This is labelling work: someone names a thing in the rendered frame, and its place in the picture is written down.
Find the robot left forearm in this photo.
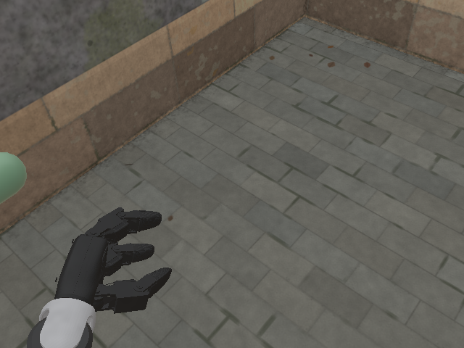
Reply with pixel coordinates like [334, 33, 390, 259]
[27, 298, 96, 348]

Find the robot left hand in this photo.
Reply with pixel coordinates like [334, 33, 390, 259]
[54, 207, 172, 314]

